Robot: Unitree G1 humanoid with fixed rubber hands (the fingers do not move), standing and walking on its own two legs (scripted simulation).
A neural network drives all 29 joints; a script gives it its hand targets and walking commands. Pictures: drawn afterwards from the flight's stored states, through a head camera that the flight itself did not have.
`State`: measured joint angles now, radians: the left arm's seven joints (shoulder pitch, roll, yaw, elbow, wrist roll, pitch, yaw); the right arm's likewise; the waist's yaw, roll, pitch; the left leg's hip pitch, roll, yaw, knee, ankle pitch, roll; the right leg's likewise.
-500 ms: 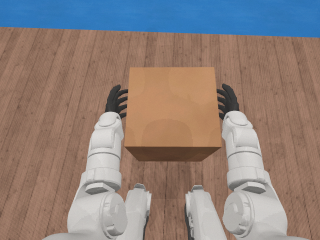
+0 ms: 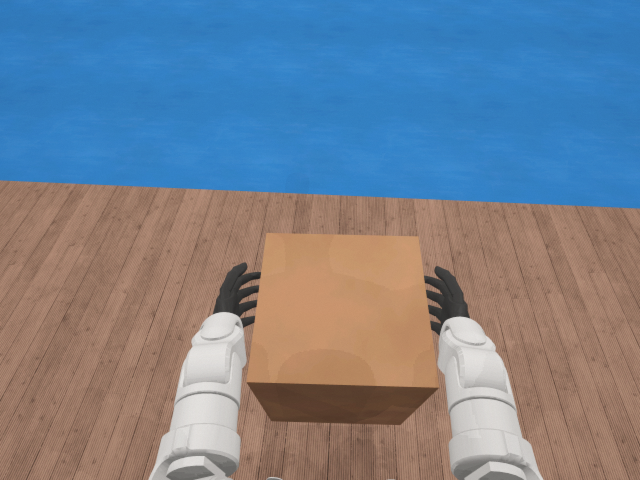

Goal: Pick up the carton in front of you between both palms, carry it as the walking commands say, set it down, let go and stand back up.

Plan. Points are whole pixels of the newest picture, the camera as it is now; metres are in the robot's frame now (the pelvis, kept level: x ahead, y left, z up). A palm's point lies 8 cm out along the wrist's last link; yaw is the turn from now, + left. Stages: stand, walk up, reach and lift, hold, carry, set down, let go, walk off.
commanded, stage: reach and lift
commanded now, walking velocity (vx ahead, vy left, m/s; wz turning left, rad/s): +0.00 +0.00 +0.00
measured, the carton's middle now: (338, 336) +0.33 +0.00 -0.08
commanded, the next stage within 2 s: hold in 1.18 s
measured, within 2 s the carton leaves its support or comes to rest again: neither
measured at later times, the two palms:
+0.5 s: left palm (214, 315) +0.30 +0.15 +0.06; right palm (470, 324) +0.30 -0.15 +0.05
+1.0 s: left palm (213, 305) +0.31 +0.15 +0.07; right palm (471, 312) +0.31 -0.15 +0.07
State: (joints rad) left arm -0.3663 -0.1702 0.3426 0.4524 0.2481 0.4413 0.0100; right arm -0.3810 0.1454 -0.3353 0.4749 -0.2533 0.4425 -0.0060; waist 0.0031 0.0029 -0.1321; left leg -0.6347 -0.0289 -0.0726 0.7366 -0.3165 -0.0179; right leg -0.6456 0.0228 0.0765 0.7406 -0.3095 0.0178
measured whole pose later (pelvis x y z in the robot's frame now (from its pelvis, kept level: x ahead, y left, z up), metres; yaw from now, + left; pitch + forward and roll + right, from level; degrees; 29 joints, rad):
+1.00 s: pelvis +0.02 +0.00 +0.04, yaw +0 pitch -5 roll +0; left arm -0.27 -0.15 0.23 0.29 0.29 0.67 -0.02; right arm -0.27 0.15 -0.23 0.29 -0.29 0.67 0.01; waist 0.00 0.00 0.03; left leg -0.08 -0.01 -0.08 0.37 -0.20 -0.01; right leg -0.09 0.01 0.07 0.37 -0.19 0.01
